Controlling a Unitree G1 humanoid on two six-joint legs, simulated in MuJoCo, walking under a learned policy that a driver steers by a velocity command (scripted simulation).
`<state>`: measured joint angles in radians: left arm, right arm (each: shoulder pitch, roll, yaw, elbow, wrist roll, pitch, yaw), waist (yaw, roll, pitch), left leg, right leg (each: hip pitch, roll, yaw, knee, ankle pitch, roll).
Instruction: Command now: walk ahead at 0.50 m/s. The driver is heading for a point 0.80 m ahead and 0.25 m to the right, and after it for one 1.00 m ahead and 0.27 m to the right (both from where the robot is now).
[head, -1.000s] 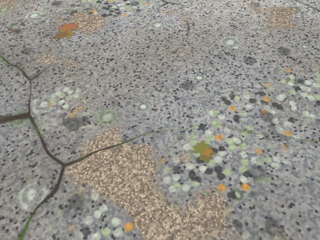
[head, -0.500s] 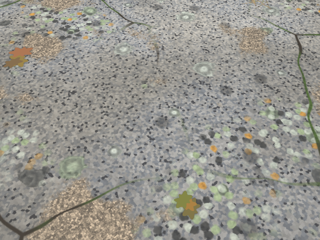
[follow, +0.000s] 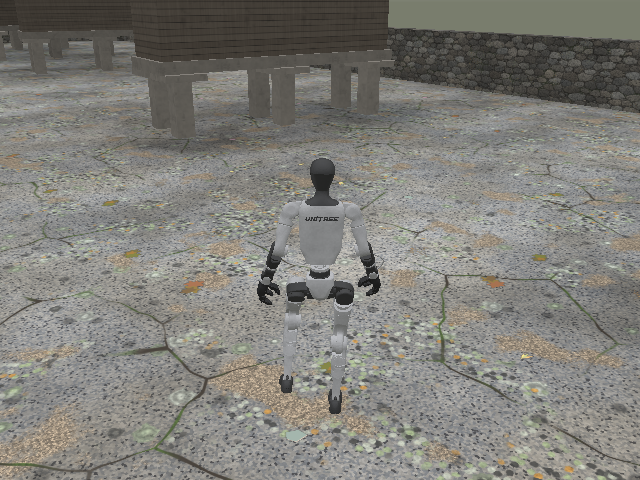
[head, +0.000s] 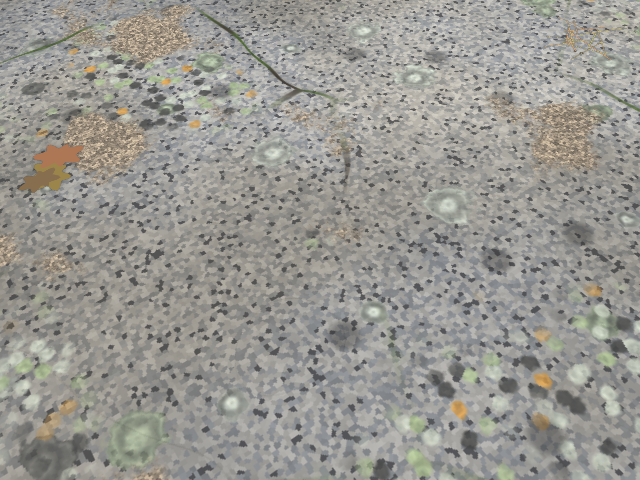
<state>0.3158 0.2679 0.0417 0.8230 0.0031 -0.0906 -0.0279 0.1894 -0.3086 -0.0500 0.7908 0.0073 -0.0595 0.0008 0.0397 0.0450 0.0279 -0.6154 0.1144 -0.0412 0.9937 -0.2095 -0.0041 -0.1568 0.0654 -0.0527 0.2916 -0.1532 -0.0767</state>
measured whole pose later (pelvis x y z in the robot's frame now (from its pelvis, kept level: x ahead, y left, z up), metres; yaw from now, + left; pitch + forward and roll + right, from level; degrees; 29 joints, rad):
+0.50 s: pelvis +0.28 +0.07 +0.00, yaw -4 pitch +0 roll +1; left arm 0.26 0.31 0.06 0.85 -0.03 -0.05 0.01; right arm 0.24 -0.26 -0.05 0.84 -0.01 -0.10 0.02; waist -0.02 -0.05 0.04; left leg -0.19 -0.04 0.12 0.34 -0.17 0.06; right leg -0.55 -0.09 0.07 1.11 -0.28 -0.02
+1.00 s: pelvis +0.54 -0.03 -0.01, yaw -21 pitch +1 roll +0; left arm 0.25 0.29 0.08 0.73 -0.01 -0.05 -0.03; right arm 0.16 -0.30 -0.06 0.81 0.01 -0.11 0.00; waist 0.01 0.01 0.07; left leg -0.46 0.08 -0.05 1.16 -0.36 0.00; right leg -0.30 0.10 0.00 0.46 -0.16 -0.10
